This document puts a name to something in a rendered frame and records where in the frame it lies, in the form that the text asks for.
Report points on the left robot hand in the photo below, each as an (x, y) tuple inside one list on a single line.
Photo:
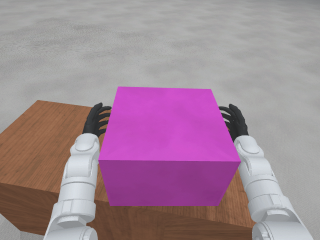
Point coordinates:
[(92, 124)]

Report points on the right robot upper arm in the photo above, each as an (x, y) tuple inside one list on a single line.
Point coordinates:
[(279, 230)]

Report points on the right robot hand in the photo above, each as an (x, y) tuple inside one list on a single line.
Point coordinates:
[(236, 125)]

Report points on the pedestal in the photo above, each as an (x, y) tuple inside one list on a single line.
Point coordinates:
[(34, 150)]

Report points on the carton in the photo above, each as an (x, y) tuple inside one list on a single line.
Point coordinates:
[(166, 147)]

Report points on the robot right forearm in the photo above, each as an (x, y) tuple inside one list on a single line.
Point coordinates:
[(266, 200)]

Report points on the robot left forearm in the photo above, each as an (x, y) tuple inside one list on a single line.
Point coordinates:
[(75, 206)]

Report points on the left robot upper arm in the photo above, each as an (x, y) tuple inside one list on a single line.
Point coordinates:
[(74, 233)]

